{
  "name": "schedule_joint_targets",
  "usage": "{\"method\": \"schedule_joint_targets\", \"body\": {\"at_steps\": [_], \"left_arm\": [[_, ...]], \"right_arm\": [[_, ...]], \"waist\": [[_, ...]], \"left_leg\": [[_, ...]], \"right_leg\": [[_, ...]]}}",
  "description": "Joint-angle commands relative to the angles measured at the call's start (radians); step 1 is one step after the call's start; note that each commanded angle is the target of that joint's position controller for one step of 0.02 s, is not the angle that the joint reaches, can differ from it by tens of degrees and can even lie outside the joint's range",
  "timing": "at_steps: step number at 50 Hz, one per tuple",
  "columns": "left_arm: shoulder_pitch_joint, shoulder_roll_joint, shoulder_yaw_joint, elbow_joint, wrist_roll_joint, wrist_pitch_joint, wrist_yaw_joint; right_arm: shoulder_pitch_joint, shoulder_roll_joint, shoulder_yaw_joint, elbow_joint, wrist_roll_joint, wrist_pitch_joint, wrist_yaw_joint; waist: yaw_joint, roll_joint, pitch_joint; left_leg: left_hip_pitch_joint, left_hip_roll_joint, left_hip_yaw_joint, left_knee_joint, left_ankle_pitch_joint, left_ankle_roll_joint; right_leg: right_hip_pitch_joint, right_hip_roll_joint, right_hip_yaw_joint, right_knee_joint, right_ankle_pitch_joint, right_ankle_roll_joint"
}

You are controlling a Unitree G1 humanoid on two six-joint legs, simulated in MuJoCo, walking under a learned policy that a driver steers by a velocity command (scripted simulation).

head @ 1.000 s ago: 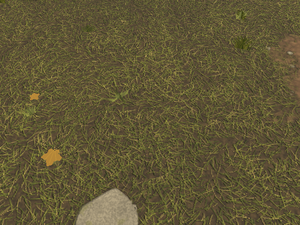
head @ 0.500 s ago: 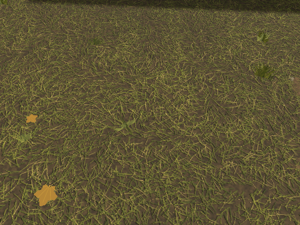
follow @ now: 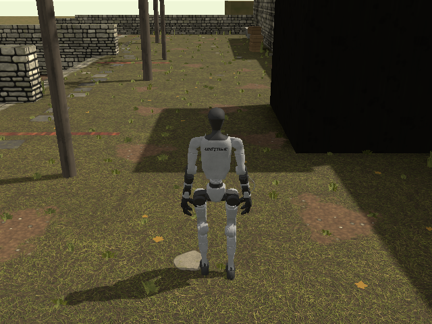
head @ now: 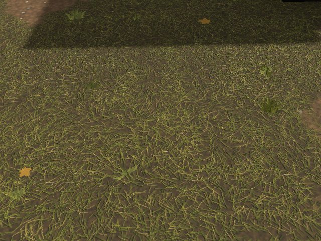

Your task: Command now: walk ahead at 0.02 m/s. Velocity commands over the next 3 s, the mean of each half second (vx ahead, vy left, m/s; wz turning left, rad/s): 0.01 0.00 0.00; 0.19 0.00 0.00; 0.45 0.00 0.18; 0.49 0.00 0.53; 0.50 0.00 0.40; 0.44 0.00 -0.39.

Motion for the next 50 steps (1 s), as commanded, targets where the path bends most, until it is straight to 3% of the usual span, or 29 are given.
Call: {"method": "schedule_joint_targets", "body": {"at_steps": [1,31,32,35,37,39,40,42,44,46,47,48,49,50], "left_arm": [[0.056,0.082,0.012,-0.007,0.001,-0.005,0.003],[0.114,0.043,0.002,0.033,0.001,-0.002,0.011],[0.127,0.04,0.002,0.037,0.002,-0.002,0.011],[0.141,0.081,0.023,0.024,0.008,0.01,0.006],[0.181,0.087,0.031,0.015,0.007,0.011,0.002],[0.25,0.128,0.051,0.029,0.007,0.003,0.003],[0.25,0.139,0.059,0.028,0.01,-0.001,0.002],[0.232,0.147,0.067,0.015,0.019,-0.016,-0.002],[0.18,0.141,0.07,0.0,0.012,-0.029,-0.005],[0.104,0.136,0.072,-0.025,0.002,-0.036,-0.009],[0.081,0.111,0.064,-0.04,0.006,-0.048,-0.013],[0.059,0.029,0.041,-0.086,0.001,-0.061,-0.026],[0.039,0.094,0.059,-0.111,0.028,-0.062,-0.036],[0.003,0.102,0.063,-0.117,0.041,-0.06,-0.046]], "right_arm": [[0.05,-0.067,-0.009,0.001,0.001,-0.005,-0.007],[0.097,-0.025,-0.003,0.082,0.001,0.001,-0.022],[0.105,-0.021,-0.002,0.085,0.0,0.002,-0.022],[0.1,-0.048,-0.019,0.068,-0.005,0.013,-0.015],[0.066,-0.029,-0.019,0.037,-0.01,0.011,-0.005],[0.004,0.011,-0.012,-0.006,-0.024,-0.007,0.007],[-0.027,-0.003,-0.016,-0.029,-0.032,-0.019,0.013],[-0.045,-0.036,-0.029,-0.063,-0.024,-0.039,0.026],[-0.013,-0.031,-0.034,-0.074,-0.011,-0.057,0.034],[0.165,-0.011,-0.042,-0.013,0.002,-0.066,0.033],[0.294,-0.049,-0.059,0.026,-0.003,-0.071,0.024],[0.431,-0.162,-0.088,0.042,-0.013,-0.074,0.011],[0.472,-0.175,-0.091,0.071,-0.007,-0.057,0.012],[0.338,-0.127,-0.075,0.03,-0.014,-0.052,0.01]], "waist": [[0.004,-0.02,0.056],[0.008,-0.015,0.074],[0.009,-0.015,0.054],[0.015,-0.041,0.108],[0.041,-0.07,0.192],[0.073,-0.168,0.211],[0.08,-0.17,0.218],[0.065,-0.135,0.196],[0.021,-0.127,0.19],[-0.068,-0.082,0.152],[-0.122,0.007,0.108],[-0.162,0.278,0.041],[-0.14,0.277,0.063],[-0.069,0.102,0.144]], "left_leg": [[0.039,0.105,-0.133,-0.074,-0.03,-0.004],[0.062,0.115,-0.133,-0.054,0.043,-0.006],[0.069,0.105,-0.128,-0.058,-0.031,-0.005],[-0.021,0.048,-0.1,0.01,-0.408,0.026],[-0.152,0.03,-0.096,0.08,-0.487,0.036],[-0.281,-0.005,-0.002,0.26,-0.311,0.019],[-0.314,0.024,-0.006,0.323,-0.264,0.021],[-0.345,0.053,-0.036,0.368,-0.3,0.029],[-0.236,0.052,-0.023,0.254,-0.269,0.033],[0.116,-0.021,0.034,0.082,-0.156,0.031],[0.324,0.029,-0.062,0.021,-0.18,0.039],[0.457,0.289,-0.479,-0.187,-0.46,0.107],[0.405,0.401,-0.719,-0.263,-0.528,0.179],[0.303,0.384,-0.637,-0.249,-0.536,0.174]], "right_leg": [[-0.083,-0.104,0.112,-0.107,0.021,-0.039],[-0.043,-0.097,0.095,-0.099,0.093,-0.043],[-0.037,-0.088,0.092,-0.108,0.017,-0.046],[-0.102,-0.062,0.112,-0.094,-0.389,-0.093],[-0.118,-0.112,0.208,-0.137,-0.553,-0.139],[-0.014,-0.247,0.394,-0.249,-0.602,-0.208],[-0.003,-0.299,0.447,-0.277,-0.559,-0.238],[0.029,-0.316,0.442,-0.275,-0.459,-0.251],[-0.015,-0.274,0.35,-0.231,-0.351,-0.218],[-0.203,-0.176,0.209,-0.112,-0.24,-0.168],[-0.33,-0.112,0.118,0.061,-0.139,-0.136],[-0.494,0.025,-0.05,0.417,-0.19,-0.077],[-0.592,0.04,-0.033,0.635,-0.31,-0.081],[-0.621,-0.036,0.015,0.737,-0.227,-0.095]]}}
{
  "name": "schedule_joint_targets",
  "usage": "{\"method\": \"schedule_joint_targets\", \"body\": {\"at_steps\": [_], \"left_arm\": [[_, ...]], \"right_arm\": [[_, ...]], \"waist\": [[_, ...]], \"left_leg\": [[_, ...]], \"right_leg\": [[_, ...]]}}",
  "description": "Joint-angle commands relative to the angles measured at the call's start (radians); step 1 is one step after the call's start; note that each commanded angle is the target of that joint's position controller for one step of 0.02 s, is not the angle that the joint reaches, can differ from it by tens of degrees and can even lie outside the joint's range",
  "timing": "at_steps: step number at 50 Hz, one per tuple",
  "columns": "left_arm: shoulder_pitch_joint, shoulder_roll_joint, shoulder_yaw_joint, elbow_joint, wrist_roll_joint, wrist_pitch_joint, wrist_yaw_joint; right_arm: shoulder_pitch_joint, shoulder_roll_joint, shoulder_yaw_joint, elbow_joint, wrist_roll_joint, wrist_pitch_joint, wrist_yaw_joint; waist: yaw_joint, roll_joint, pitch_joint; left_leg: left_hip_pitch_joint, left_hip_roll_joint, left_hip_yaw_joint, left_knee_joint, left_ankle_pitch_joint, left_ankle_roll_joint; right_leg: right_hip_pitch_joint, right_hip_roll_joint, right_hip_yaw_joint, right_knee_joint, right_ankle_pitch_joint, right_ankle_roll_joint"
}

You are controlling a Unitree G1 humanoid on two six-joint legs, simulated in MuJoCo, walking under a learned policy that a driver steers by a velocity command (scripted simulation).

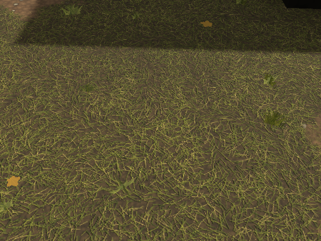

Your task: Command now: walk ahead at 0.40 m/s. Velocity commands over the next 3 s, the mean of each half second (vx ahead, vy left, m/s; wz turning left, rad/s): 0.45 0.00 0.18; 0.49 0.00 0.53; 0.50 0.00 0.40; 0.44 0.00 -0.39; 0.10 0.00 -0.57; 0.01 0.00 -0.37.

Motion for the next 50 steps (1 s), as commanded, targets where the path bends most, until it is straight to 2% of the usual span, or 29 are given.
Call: {"method": "schedule_joint_targets", "body": {"at_steps": [1,2,3,5,7,12,15,17,18,19,20,21,22,23,24,25,26,27,29,32,36,40,43,45,46,47,48,49,50], "left_arm": [[-0.169,0.041,0.004,-0.132,0.014,-0.039,-0.028],[-0.159,0.026,0.003,-0.127,0.006,-0.043,-0.035],[-0.154,0.033,0.007,-0.125,0.01,-0.038,-0.039],[-0.155,0.039,0.013,-0.127,0.011,-0.022,-0.043],[-0.217,0.037,0.014,-0.153,0.009,-0.01,-0.043],[-0.478,0.02,-0.005,-0.261,-0.006,-0.007,-0.046],[-0.515,0.046,-0.003,-0.293,-0.014,-0.01,-0.04],[-0.432,0.083,0.011,-0.282,-0.015,-0.018,-0.027],[-0.324,0.107,0.023,-0.252,-0.016,-0.026,-0.018],[-0.163,0.131,0.038,-0.205,-0.012,-0.037,-0.008],[-0.019,0.202,0.061,-0.183,0.014,-0.046,0.004],[0.021,0.29,0.079,-0.193,0.044,-0.047,-0.002],[-0.057,0.24,0.075,-0.208,0.008,-0.03,-0.01],[-0.185,0.166,0.053,-0.231,-0.001,-0.033,-0.011],[-0.245,0.112,0.039,-0.238,-0.005,-0.044,-0.014],[-0.247,0.088,0.032,-0.227,-0.002,-0.053,-0.01],[-0.221,0.061,0.024,-0.206,-0.005,-0.059,-0.003],[-0.193,0.051,0.02,-0.193,-0.007,-0.067,0.001],[-0.15,0.068,0.023,-0.18,-0.012,-0.083,0.002],[-0.112,0.09,0.026,-0.176,-0.006,-0.09,0.002],[-0.075,0.1,0.021,-0.173,-0.008,-0.092,0.002],[0.001,0.139,0.028,-0.155,-0.007,-0.083,0.011],[0.012,0.166,0.034,-0.15,-0.003,-0.063,0.022],[0.002,0.2,0.045,-0.155,-0.001,-0.042,0.024],[-0.009,0.21,0.047,-0.165,-0.005,-0.032,0.02],[-0.023,0.199,0.044,-0.193,-0.006,-0.03,0.014],[0.006,0.074,0.021,-0.273,-0.02,-0.036,-0.011],[-0.14,0.16,0.037,-0.312,-0.017,-0.05,-0.017],[-0.217,0.149,0.032,-0.343,-0.027,-0.065,-0.022]], "right_arm": [[0.205,-0.117,-0.021,0.029,-0.003,0.012,-0.005],[0.154,-0.106,-0.015,0.01,-0.001,0.004,-0.005],[0.145,-0.082,-0.004,0.01,0.002,-0.006,-0.008],[0.19,-0.065,0.007,0.032,0.005,-0.019,-0.012],[0.241,-0.064,0.015,0.054,0.006,-0.025,-0.014],[0.269,-0.067,0.029,0.058,0.005,-0.028,-0.017],[0.26,-0.103,0.022,0.056,0.004,-0.031,-0.021],[0.216,-0.124,0.015,0.045,0.003,-0.033,-0.02],[0.2,-0.136,0.011,0.041,0.003,-0.033,-0.02],[0.178,-0.143,0.007,0.034,0.008,-0.029,-0.017],[0.183,-0.108,0.014,0.012,0.015,-0.028,-0.01],[0.322,0.039,0.038,-0.005,0.048,-0.017,-0.007],[0.274,-0.082,0.006,-0.007,0.031,-0.006,-0.009],[0.167,-0.1,-0.004,-0.041,0.018,0.001,-0.008],[0.105,-0.086,-0.005,-0.059,0.01,0.001,-0.002],[0.09,-0.068,-0.009,-0.06,0.0,0.009,0.004],[0.103,-0.054,-0.011,-0.063,-0.012,0.023,0.012],[0.111,-0.036,-0.012,-0.066,-0.015,0.036,0.017],[0.068,-0.024,-0.014,-0.093,-0.016,0.055,0.025],[-0.053,-0.035,-0.013,-0.147,-0.016,0.07,0.039],[-0.217,-0.035,-0.001,-0.211,-0.011,0.064,0.058],[-0.336,-0.049,0.003,-0.261,-0.014,0.059,0.07],[-0.319,-0.074,-0.008,-0.269,-0.02,0.058,0.066],[-0.186,-0.107,-0.026,-0.236,-0.022,0.056,0.056],[-0.06,-0.133,-0.042,-0.197,-0.026,0.047,0.048],[0.081,-0.208,-0.07,-0.16,-0.039,0.041,0.034],[0.061,-0.326,-0.095,-0.178,-0.038,0.044,0.024],[0.109,-0.32,-0.094,-0.186,-0.013,0.06,0.019],[0.047,-0.291,-0.084,-0.177,-0.006,0.063,0.01]], "waist": [[-0.051,0.085,0.165],[-0.02,0.063,0.158],[-0.005,0.065,0.145],[0.004,0.092,0.115],[0.0,0.108,0.111],[-0.037,0.13,0.157],[-0.028,0.145,0.142],[0.023,0.143,0.086],[0.068,0.141,0.026],[0.139,0.121,-0.057],[0.18,0.057,-0.165],[0.098,-0.148,-0.309],[0.098,-0.063,-0.296],[0.052,-0.013,-0.116],[0.038,0.027,-0.029],[0.016,0.02,0.014],[-0.011,0.0,0.029],[-0.024,-0.008,0.027],[-0.032,-0.011,0.038],[-0.026,-0.014,0.067],[0.001,-0.014,0.1],[0.039,-0.018,0.109],[0.016,-0.047,0.076],[-0.042,-0.07,-0.003],[-0.097,-0.05,-0.076],[-0.162,0.025,-0.165],[-0.078,0.272,-0.233],[-0.131,0.104,-0.26],[-0.101,0.074,-0.114]], "left_leg": [[0.24,0.355,-0.564,-0.413,-0.276,0.136],[0.206,0.314,-0.472,-0.427,-0.161,0.117],[0.2,0.285,-0.4,-0.43,-0.047,0.103],[0.235,0.245,-0.293,-0.41,0.2,0.091],[0.261,0.228,-0.223,-0.387,0.411,0.091],[0.193,0.19,-0.173,-0.39,0.597,0.099],[0.223,0.213,-0.195,-0.359,0.713,0.107],[0.256,0.216,-0.189,-0.247,0.931,0.092],[0.27,0.206,-0.184,-0.124,1.015,0.08],[0.214,0.174,-0.166,0.065,0.95,0.065],[0.043,0.124,-0.149,0.323,0.652,0.058],[-0.276,-0.027,-0.09,0.698,-0.155,0.026],[-0.359,-0.014,-0.159,0.82,-0.165,0.042],[-0.401,0.05,-0.158,0.811,-0.061,0.045],[-0.38,0.085,-0.154,0.758,0.001,0.047],[-0.345,0.107,-0.156,0.722,0.022,0.045],[-0.306,0.122,-0.154,0.695,0.026,0.037],[-0.29,0.126,-0.148,0.679,0.031,0.033],[-0.331,0.138,-0.133,0.651,0.062,0.025],[-0.437,0.153,-0.112,0.574,0.172,0.012],[-0.417,0.13,-0.047,0.305,0.314,0.002],[-0.392,0.1,0.029,0.141,0.295,0.029],[-0.315,0.031,0.076,0.091,0.167,0.077],[-0.17,-0.042,0.095,0.064,0.065,0.119],[-0.004,-0.071,0.082,-0.01,0.086,0.145],[0.236,0.03,-0.086,-0.07,0.016,0.191],[0.557,0.342,-0.625,-0.122,0.015,0.348],[0.55,0.37,-0.813,-0.255,-0.006,0.352],[0.442,0.349,-0.647,-0.277,0.074,0.314]], "right_leg": [[-0.558,-0.048,0.011,0.343,0.098,-0.036],[-0.52,-0.069,0.011,0.316,0.168,-0.029],[-0.498,-0.077,0.0,0.29,0.203,-0.017],[-0.496,-0.066,-0.036,0.269,0.242,0.001],[-0.534,-0.057,-0.066,0.238,0.268,0.014],[-0.462,-0.013,-0.129,-0.072,0.376,0.03],[-0.362,0.012,-0.131,-0.185,0.395,0.004],[-0.227,0.045,-0.124,-0.22,0.356,-0.027],[-0.114,0.066,-0.119,-0.241,0.33,-0.042],[0.084,0.058,-0.11,-0.312,0.366,-0.058],[0.318,-0.119,0.071,-0.341,0.219,-0.089],[0.573,-0.442,0.541,-0.406,0.122,-0.203],[0.468,-0.434,0.706,-0.548,-0.062,-0.23],[0.303,-0.4,0.534,-0.584,-0.125,-0.19],[0.164,-0.355,0.397,-0.617,-0.01,-0.157],[0.083,-0.313,0.283,-0.628,0.109,-0.125],[0.024,-0.283,0.192,-0.636,0.195,-0.104],[0.006,-0.275,0.137,-0.639,0.254,-0.095],[0.006,-0.272,0.06,-0.659,0.333,-0.095],[0.031,-0.258,-0.041,-0.678,0.395,-0.09],[0.052,-0.221,-0.17,-0.67,0.525,-0.072],[0.191,-0.257,-0.229,-0.638,0.659,-0.064],[0.299,-0.272,-0.28,-0.5,1.019,-0.05],[0.325,-0.277,-0.297,-0.27,1.216,-0.045],[0.267,-0.271,-0.306,-0.07,1.135,-0.031],[0.067,-0.246,-0.308,0.217,0.854,0.002],[-0.42,-0.045,-0.258,0.591,-0.083,0.067],[-0.54,-0.004,-0.029,0.669,-0.064,0.066],[-0.604,-0.064,0.0,0.618,0.063,0.053]]}}
Over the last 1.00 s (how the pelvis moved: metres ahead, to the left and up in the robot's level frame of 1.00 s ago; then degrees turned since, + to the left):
0.11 0.03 -0.01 0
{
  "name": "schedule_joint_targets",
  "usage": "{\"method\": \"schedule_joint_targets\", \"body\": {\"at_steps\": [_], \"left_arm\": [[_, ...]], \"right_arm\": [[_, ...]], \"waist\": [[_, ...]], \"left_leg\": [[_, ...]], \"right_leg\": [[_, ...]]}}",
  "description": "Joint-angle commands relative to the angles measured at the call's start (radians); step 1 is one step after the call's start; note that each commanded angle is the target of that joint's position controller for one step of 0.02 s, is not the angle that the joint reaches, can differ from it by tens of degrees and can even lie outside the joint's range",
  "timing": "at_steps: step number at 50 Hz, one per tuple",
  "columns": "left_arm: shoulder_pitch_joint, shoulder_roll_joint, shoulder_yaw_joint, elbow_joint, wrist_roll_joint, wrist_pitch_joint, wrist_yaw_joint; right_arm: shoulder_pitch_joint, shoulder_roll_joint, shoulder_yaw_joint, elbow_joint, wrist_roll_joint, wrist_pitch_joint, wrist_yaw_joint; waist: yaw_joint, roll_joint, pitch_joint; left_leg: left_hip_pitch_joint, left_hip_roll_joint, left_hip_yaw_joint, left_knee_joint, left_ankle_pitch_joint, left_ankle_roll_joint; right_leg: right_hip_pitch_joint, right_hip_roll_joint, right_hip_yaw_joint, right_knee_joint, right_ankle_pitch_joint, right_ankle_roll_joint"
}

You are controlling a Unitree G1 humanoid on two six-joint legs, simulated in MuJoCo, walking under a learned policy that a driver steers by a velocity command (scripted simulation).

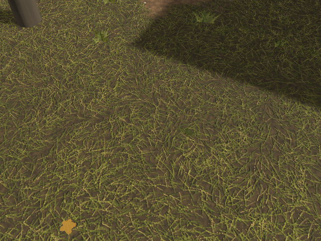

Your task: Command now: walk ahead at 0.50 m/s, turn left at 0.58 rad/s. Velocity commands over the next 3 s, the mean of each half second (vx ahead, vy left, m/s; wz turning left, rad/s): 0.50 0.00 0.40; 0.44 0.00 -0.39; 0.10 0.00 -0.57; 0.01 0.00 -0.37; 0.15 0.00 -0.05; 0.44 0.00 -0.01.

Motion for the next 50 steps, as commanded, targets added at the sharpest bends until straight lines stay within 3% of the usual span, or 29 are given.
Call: {"method": "schedule_joint_targets", "body": {"at_steps": [1,3,5,8,14,18,19,21,22,23,24,25,26,27,28,29,31,34,37,41,45,47,49,50], "left_arm": [[-0.114,0.12,0.017,-0.158,-0.011,-0.05,-0.012],[-0.071,0.115,0.019,-0.142,0.024,-0.023,-0.008],[-0.065,0.1,0.017,-0.15,0.038,0.013,-0.015],[-0.168,0.094,0.013,-0.195,0.038,0.034,-0.023],[-0.395,0.107,0.002,-0.285,0.029,0.033,-0.031],[-0.474,0.091,-0.016,-0.314,0.02,0.017,-0.044],[-0.476,0.098,-0.015,-0.321,0.017,0.014,-0.044],[-0.395,0.128,-0.005,-0.304,0.013,0.009,-0.04],[-0.313,0.15,0.005,-0.279,0.009,0.006,-0.032],[-0.176,0.169,0.016,-0.234,0.007,0.001,-0.021],[-0.024,0.19,0.027,-0.191,0.017,-0.005,-0.011],[0.105,0.276,0.046,-0.177,0.038,-0.008,-0.003],[0.078,0.31,0.061,-0.155,0.017,0.008,-0.017],[-0.045,0.244,0.049,-0.184,-0.008,0.016,-0.031],[-0.106,0.184,0.035,-0.198,-0.012,0.015,-0.034],[-0.118,0.156,0.026,-0.19,-0.002,0.012,-0.033],[-0.092,0.152,0.021,-0.159,-0.005,0.0,-0.026],[-0.036,0.184,0.031,-0.142,-0.015,-0.012,-0.023],[0.014,0.195,0.036,-0.137,-0.017,-0.005,-0.018],[0.09,0.203,0.043,-0.132,-0.017,0.002,-0.015],[0.136,0.208,0.046,-0.133,-0.005,0.02,0.0],[0.105,0.212,0.049,-0.152,0.003,0.03,0.008],[0.028,0.229,0.055,-0.183,-0.008,0.026,0.009],[0.006,0.206,0.049,-0.209,-0.025,0.015,0.002]], "right_arm": [[0.231,-0.188,-0.054,0.024,0.023,0.007,-0.027],[0.164,-0.13,-0.036,0.011,0.036,-0.011,-0.033],[0.185,-0.13,-0.03,0.013,0.046,-0.033,-0.032],[0.25,-0.167,-0.036,0.022,0.045,-0.044,-0.029],[0.376,-0.174,-0.034,0.028,0.04,-0.038,-0.03],[0.423,-0.15,-0.017,0.046,0.029,-0.046,-0.041],[0.42,-0.158,-0.017,0.047,0.025,-0.05,-0.043],[0.382,-0.184,-0.019,0.046,0.019,-0.057,-0.048],[0.37,-0.199,-0.022,0.048,0.013,-0.059,-0.05],[0.356,-0.208,-0.024,0.05,0.006,-0.057,-0.049],[0.35,-0.2,-0.02,0.045,0.008,-0.056,-0.048],[0.398,-0.128,-0.002,0.011,0.026,-0.059,-0.045],[0.493,-0.114,-0.003,0.017,0.043,-0.063,-0.035],[0.42,-0.158,-0.002,0.01,0.006,-0.061,-0.038],[0.305,-0.162,0.001,-0.012,0.002,-0.066,-0.032],[0.256,-0.144,0.006,-0.031,0.003,-0.07,-0.027],[0.244,-0.123,0.014,-0.052,-0.011,-0.049,-0.02],[0.222,-0.107,0.023,-0.072,-0.013,-0.025,-0.015],[0.077,-0.102,0.031,-0.126,-0.01,-0.018,-0.013],[-0.064,-0.089,0.042,-0.174,0.0,-0.02,-0.008],[-0.131,-0.086,0.051,-0.206,0.014,-0.034,-0.018],[-0.081,-0.108,0.047,-0.198,0.017,-0.044,-0.026],[0.057,-0.146,0.035,-0.161,0.015,-0.06,-0.042],[0.172,-0.195,0.023,-0.145,0.002,-0.077,-0.055]], "waist": [[-0.082,-0.012,-0.122],[-0.012,-0.024,-0.094],[0.009,-0.013,-0.1],[-0.013,0.016,-0.066],[-0.096,0.062,-0.039],[-0.13,0.08,-0.017],[-0.125,0.088,-0.011],[-0.073,0.101,-0.024],[-0.037,0.108,-0.064],[0.026,0.091,-0.133],[0.095,0.062,-0.216],[0.103,-0.093,-0.343],[0.023,-0.323,-0.4],[-0.008,-0.137,-0.249],[-0.001,-0.028,-0.141],[-0.017,0.018,-0.082],[-0.052,-0.012,-0.069],[-0.054,-0.043,-0.085],[-0.021,-0.046,-0.04],[0.036,-0.06,-0.048],[0.058,-0.073,-0.07],[0.031,-0.094,-0.096],[-0.048,-0.09,-0.136],[-0.097,-0.036,-0.221]], "left_leg": [[0.516,0.358,-0.576,-0.37,0.121,0.188],[0.365,0.269,-0.434,-0.385,0.317,0.144],[0.32,0.23,-0.388,-0.392,0.403,0.141],[0.294,0.197,-0.367,-0.416,0.398,0.123],[0.407,0.18,-0.403,-0.394,0.415,0.077],[0.481,0.201,-0.357,-0.399,0.495,0.051],[0.494,0.217,-0.353,-0.4,0.52,0.041],[0.517,0.236,-0.317,-0.348,0.695,0.008],[0.539,0.235,-0.296,-0.266,0.85,-0.007],[0.55,0.212,-0.259,-0.1,0.947,-0.02],[0.454,0.178,-0.221,0.112,0.832,-0.032],[0.221,0.089,-0.16,0.454,0.444,-0.063],[-0.061,-0.075,-0.154,0.715,-0.262,-0.1],[-0.174,0.016,-0.217,0.762,-0.207,-0.088],[-0.192,0.062,-0.211,0.722,-0.127,-0.093],[-0.175,0.096,-0.203,0.647,-0.092,-0.097],[-0.113,0.129,-0.196,0.548,-0.08,-0.121],[-0.119,0.136,-0.163,0.456,-0.077,-0.161],[-0.189,0.149,-0.139,0.306,0.027,-0.2],[-0.202,0.128,-0.134,0.124,0.169,-0.216],[-0.146,0.057,-0.122,0.021,0.156,-0.201],[-0.04,0.029,-0.145,-0.057,0.122,-0.179],[0.168,0.023,-0.156,-0.211,0.2,-0.146],[0.388,0.152,-0.242,-0.229,0.355,-0.104]], "right_leg": [[-0.561,-0.017,0.166,0.206,0.152,-0.022],[-0.432,-0.045,0.177,0.103,0.171,-0.003],[-0.395,-0.043,0.172,0.042,0.162,0.023],[-0.456,-0.038,0.149,-0.07,0.255,0.049],[-0.552,0.006,0.149,-0.315,0.438,0.048],[-0.488,0.033,0.098,-0.485,0.495,-0.003],[-0.454,0.039,0.095,-0.517,0.483,-0.025],[-0.332,0.071,0.089,-0.571,0.407,-0.072],[-0.242,0.105,0.079,-0.577,0.355,-0.094],[-0.111,0.142,0.062,-0.615,0.334,-0.118],[0.092,0.096,0.11,-0.637,0.351,-0.15],[0.338,-0.144,0.454,-0.638,0.284,-0.232],[0.469,-0.291,0.935,-0.81,0.323,-0.362],[0.358,-0.254,0.893,-0.842,0.191,-0.347],[0.228,-0.218,0.729,-0.848,0.217,-0.328],[0.129,-0.166,0.634,-0.869,0.313,-0.299],[0.039,-0.093,0.525,-0.888,0.468,-0.264],[0.009,-0.06,0.466,-0.91,0.549,-0.277],[-0.01,-0.034,0.452,-0.945,0.504,-0.264],[0.056,-0.01,0.454,-0.907,0.552,-0.219],[0.123,0.004,0.447,-0.745,0.918,-0.178],[0.121,0.015,0.48,-0.668,0.949,-0.141],[0.079,0.062,0.495,-0.529,0.944,-0.093],[-0.025,0.104,0.471,-0.351,0.782,-0.063]]}}
Over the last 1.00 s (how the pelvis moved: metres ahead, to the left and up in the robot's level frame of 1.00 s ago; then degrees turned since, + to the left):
0.53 0.09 -0.01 25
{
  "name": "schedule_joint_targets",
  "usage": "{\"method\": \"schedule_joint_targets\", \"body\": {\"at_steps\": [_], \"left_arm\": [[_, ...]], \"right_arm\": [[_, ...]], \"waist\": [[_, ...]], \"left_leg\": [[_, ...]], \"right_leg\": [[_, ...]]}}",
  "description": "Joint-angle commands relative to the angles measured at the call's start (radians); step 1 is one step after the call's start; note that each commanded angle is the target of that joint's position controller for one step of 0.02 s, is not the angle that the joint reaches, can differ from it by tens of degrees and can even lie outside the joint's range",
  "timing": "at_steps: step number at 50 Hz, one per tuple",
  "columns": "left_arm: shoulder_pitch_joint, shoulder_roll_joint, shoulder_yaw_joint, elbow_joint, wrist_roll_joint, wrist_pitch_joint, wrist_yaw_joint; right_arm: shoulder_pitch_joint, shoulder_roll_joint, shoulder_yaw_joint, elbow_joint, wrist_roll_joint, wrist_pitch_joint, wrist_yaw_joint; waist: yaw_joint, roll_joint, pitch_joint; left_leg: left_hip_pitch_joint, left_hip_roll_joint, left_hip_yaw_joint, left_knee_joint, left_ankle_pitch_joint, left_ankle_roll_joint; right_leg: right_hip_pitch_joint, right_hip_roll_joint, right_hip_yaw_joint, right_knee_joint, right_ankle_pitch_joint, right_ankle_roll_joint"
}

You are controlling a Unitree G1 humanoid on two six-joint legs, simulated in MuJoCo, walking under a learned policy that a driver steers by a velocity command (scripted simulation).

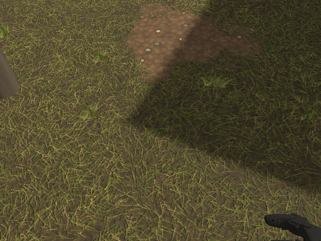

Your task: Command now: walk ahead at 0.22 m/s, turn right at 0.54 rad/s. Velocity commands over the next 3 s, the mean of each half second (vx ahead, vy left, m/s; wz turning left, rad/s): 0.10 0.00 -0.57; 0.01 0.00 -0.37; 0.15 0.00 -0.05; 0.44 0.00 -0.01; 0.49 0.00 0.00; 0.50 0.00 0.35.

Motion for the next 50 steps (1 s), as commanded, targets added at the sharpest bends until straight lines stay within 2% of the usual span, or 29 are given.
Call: {"method": "schedule_joint_targets", "body": {"at_steps": [1,2,3,4,5,6,7,10,14,17,21,22,23,24,25,26,27,28,30,31,33,40,43,45,46,47,48,49,50], "left_arm": [[-0.043,0.061,0.011,-0.132,-0.029,-0.023,0.007],[0.115,0.095,0.022,-0.141,-0.041,-0.002,0.022],[0.103,0.146,0.028,-0.085,-0.003,0.025,0.029],[0.012,0.142,0.03,-0.092,0.013,0.036,0.017],[-0.026,0.122,0.029,-0.102,0.015,0.047,0.005],[-0.055,0.114,0.029,-0.113,0.023,0.062,-0.008],[-0.045,0.104,0.026,-0.111,0.025,0.075,-0.018],[-0.072,0.102,0.027,-0.134,0.015,0.091,-0.028],[-0.173,0.093,0.015,-0.182,0.022,0.111,-0.041],[-0.236,0.079,0.0,-0.215,0.017,0.115,-0.055],[-0.263,0.093,-0.001,-0.249,0.01,0.101,-0.056],[-0.237,0.088,-0.002,-0.245,0.01,0.092,-0.055],[-0.202,0.099,0.001,-0.23,0.013,0.08,-0.048],[-0.178,0.163,0.015,-0.229,0.023,0.066,-0.034],[-0.188,0.321,0.051,-0.264,0.021,0.065,-0.028],[-0.119,0.294,0.058,-0.243,0.024,0.069,-0.017],[-0.166,0.243,0.04,-0.241,0.02,0.07,-0.01],[-0.242,0.206,0.029,-0.248,0.016,0.074,-0.008],[-0.305,0.167,0.018,-0.267,0.006,0.07,-0.005],[-0.289,0.16,0.015,-0.264,0.003,0.068,-0.007],[-0.255,0.158,0.015,-0.252,0.002,0.061,-0.009],[-0.209,0.161,0.011,-0.219,0.02,0.06,-0.007],[-0.23,0.161,0.006,-0.208,0.022,0.063,-0.007],[-0.27,0.142,-0.005,-0.204,0.007,0.063,-0.001],[-0.257,0.107,-0.017,-0.204,0.006,0.057,0.001],[-0.214,0.045,-0.035,-0.208,0.009,0.051,0.001],[-0.225,0.081,-0.025,-0.202,0.006,0.06,0.002],[-0.219,0.107,-0.019,-0.178,0.014,0.067,0.001],[-0.223,0.093,-0.021,-0.165,0.013,0.068,-0.004]], "right_arm": [[0.35,-0.241,-0.064,-0.002,-0.02,-0.026,-0.039],[0.33,-0.272,-0.083,-0.008,0.009,0.0,-0.029],[0.264,-0.166,-0.068,-0.032,0.02,0.016,-0.023],[0.213,-0.087,-0.043,-0.043,0.022,0.018,-0.024],[0.172,-0.067,-0.034,-0.044,0.013,0.024,-0.027],[0.165,-0.078,-0.035,-0.04,0.012,0.025,-0.034],[0.167,-0.098,-0.042,-0.033,0.01,0.027,-0.035],[0.18,-0.118,-0.053,-0.029,0.005,0.023,-0.033],[0.188,-0.13,-0.063,-0.026,0.002,0.04,-0.034],[0.192,-0.157,-0.075,-0.026,-0.002,0.054,-0.028],[0.229,-0.203,-0.095,-0.016,-0.001,0.075,-0.018],[0.223,-0.21,-0.099,-0.014,0.006,0.082,-0.017],[0.254,-0.2,-0.1,-0.003,0.006,0.09,-0.015],[0.299,-0.152,-0.093,-0.001,0.001,0.099,-0.007],[0.254,-0.093,-0.073,-0.082,0.007,0.109,-0.014],[0.173,-0.142,-0.081,-0.083,-0.002,0.123,-0.025],[0.186,-0.13,-0.081,-0.077,0.014,0.128,-0.02],[0.21,-0.133,-0.083,-0.059,0.023,0.123,-0.017],[0.256,-0.16,-0.094,-0.028,0.0,0.115,-0.014],[0.258,-0.158,-0.095,-0.025,-0.002,0.116,-0.011],[0.253,-0.136,-0.088,-0.023,0.008,0.122,-0.007],[0.201,-0.106,-0.07,-0.034,0.019,0.129,-0.013],[0.226,-0.102,-0.065,-0.027,0.031,0.122,-0.022],[0.286,-0.076,-0.056,-0.003,0.026,0.108,-0.029],[0.285,-0.098,-0.054,-0.005,0.011,0.094,-0.036],[0.282,-0.153,-0.054,-0.021,-0.009,0.08,-0.041],[0.201,-0.189,-0.062,-0.019,0.007,0.082,-0.033],[0.16,-0.132,-0.048,-0.031,0.013,0.076,-0.024],[0.139,-0.112,-0.038,-0.027,0.017,0.072,-0.02]], "waist": [[-0.181,0.103,-0.323],[-0.11,0.267,-0.472],[-0.092,0.077,-0.379],[-0.099,0.023,-0.241],[-0.081,0.029,-0.176],[-0.077,0.08,-0.129],[-0.071,0.106,-0.116],[-0.059,0.094,-0.146],[-0.076,0.112,-0.117],[-0.096,0.131,-0.103],[-0.115,0.136,-0.107],[-0.094,0.115,-0.108],[-0.086,0.06,-0.108],[-0.089,-0.154,-0.084],[-0.091,-0.377,-0.017],[-0.025,-0.227,-0.032],[-0.071,-0.197,-0.026],[-0.114,-0.17,-0.013],[-0.135,-0.185,-0.062],[-0.13,-0.158,-0.088],[-0.118,-0.13,-0.108],[-0.074,-0.162,-0.084],[-0.087,-0.161,-0.082],[-0.138,-0.124,-0.085],[-0.127,-0.065,-0.096],[-0.097,0.105,-0.128],[-0.075,0.197,-0.053],[-0.075,0.14,-0.038],[-0.066,0.132,-0.03]], "left_leg": [[0.652,0.391,-0.285,0.01,0.623,0.107],[0.733,0.556,-0.534,0.025,0.797,0.268],[0.609,0.485,-0.473,-0.005,0.623,0.26],[0.482,0.398,-0.323,-0.05,0.521,0.223],[0.397,0.339,-0.231,-0.096,0.442,0.19],[0.338,0.303,-0.163,-0.128,0.419,0.183],[0.286,0.28,-0.11,-0.144,0.428,0.187],[0.263,0.29,-0.046,-0.16,0.414,0.216],[0.236,0.301,0.005,-0.208,0.112,0.215],[0.198,0.299,0.053,-0.211,-0.056,0.197],[0.225,0.331,0.072,-0.138,-0.086,0.167],[0.205,0.321,0.1,-0.083,-0.09,0.137],[0.16,0.297,0.137,-0.004,-0.126,0.082],[0.049,0.212,0.228,0.215,-0.293,0.003],[-0.204,0.024,0.222,0.382,-0.625,-0.064],[-0.183,0.047,0.072,0.549,-0.609,-0.057],[-0.167,0.053,0.032,0.586,-0.523,-0.05],[-0.143,0.062,0.016,0.567,-0.429,-0.042],[-0.106,0.04,0.037,0.595,-0.354,-0.041],[-0.097,0.032,0.036,0.608,-0.353,-0.044],[-0.103,0.031,0.034,0.574,-0.351,-0.048],[0.037,0.013,0.041,0.31,-0.408,-0.016],[0.154,-0.009,0.054,0.171,-0.402,0.006],[0.318,-0.007,0.059,-0.09,-0.221,0.025],[0.406,0.076,-0.033,-0.17,-0.154,0.038],[0.464,0.287,-0.246,-0.243,-0.079,0.074],[0.265,0.351,-0.298,-0.22,0.056,0.18],[0.228,0.319,-0.255,-0.224,0.036,0.199],[0.216,0.265,-0.199,-0.207,0.012,0.169]], "right_leg": [[-0.295,-0.058,-0.031,0.54,0.07,0.034],[-0.412,0.009,-0.116,0.739,-0.311,0.039],[-0.451,-0.073,-0.109,0.805,-0.217,0.045],[-0.46,-0.089,-0.122,0.783,-0.149,0.06],[-0.454,-0.114,-0.132,0.753,-0.105,0.078],[-0.449,-0.133,-0.14,0.73,-0.068,0.092],[-0.417,-0.124,-0.161,0.746,-0.041,0.103],[-0.407,-0.12,-0.17,0.733,-0.002,0.11],[-0.419,-0.161,-0.197,0.581,0.053,0.107],[-0.326,-0.173,-0.234,0.407,0.046,0.091],[-0.229,-0.151,-0.288,0.213,0.007,0.057],[-0.162,-0.137,-0.3,0.103,0.061,0.042],[-0.083,-0.126,-0.27,-0.013,0.119,0.027],[-0.033,-0.283,-0.019,-0.2,0.129,-0.006],[-0.054,-0.54,0.36,-0.241,0.418,-0.143],[-0.09,-0.53,0.294,-0.208,0.503,-0.216],[-0.12,-0.463,0.201,-0.194,0.492,-0.203],[-0.142,-0.386,0.122,-0.196,0.448,-0.159],[-0.111,-0.314,0.058,-0.166,0.549,-0.133],[-0.093,-0.313,0.06,-0.155,0.591,-0.137],[-0.044,-0.324,0.069,-0.15,0.609,-0.147],[-0.067,-0.332,0.12,-0.135,0.519,-0.155],[-0.11,-0.326,0.146,-0.111,0.551,-0.139],[-0.177,-0.29,0.137,-0.069,0.504,-0.085],[-0.238,-0.255,0.128,-0.047,0.381,-0.03],[-0.29,-0.164,0.034,0.083,0.159,0.016],[-0.242,-0.068,-0.098,0.077,-0.028,0.036],[-0.182,-0.099,-0.105,0.13,-0.033,0.046],[-0.152,-0.099,-0.113,0.083,0.035,0.045]]}}
Over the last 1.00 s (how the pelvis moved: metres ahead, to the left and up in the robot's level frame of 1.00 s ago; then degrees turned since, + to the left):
0.56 0.02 0.01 -6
